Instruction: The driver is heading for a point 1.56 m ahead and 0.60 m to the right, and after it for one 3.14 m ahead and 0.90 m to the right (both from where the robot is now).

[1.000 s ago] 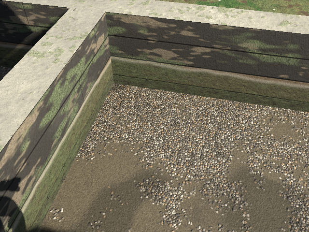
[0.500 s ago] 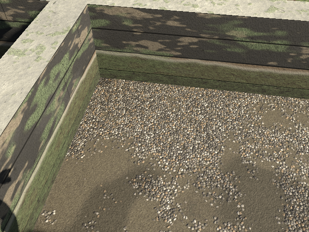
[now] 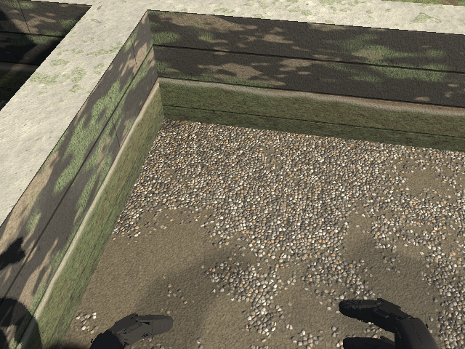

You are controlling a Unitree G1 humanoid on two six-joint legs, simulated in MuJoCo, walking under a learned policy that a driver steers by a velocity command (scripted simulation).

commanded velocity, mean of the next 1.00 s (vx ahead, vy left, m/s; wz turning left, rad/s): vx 0.99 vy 0.00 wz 0.00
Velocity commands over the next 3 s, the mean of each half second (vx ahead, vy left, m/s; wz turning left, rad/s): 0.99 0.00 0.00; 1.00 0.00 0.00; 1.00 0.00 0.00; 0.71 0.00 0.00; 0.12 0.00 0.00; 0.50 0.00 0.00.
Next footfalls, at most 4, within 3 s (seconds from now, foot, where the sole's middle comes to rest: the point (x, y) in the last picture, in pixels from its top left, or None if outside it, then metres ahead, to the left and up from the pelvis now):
none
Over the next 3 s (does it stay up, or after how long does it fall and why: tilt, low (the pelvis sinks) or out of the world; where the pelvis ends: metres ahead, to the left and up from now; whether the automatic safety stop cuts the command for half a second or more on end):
stays up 0.03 0.00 0.00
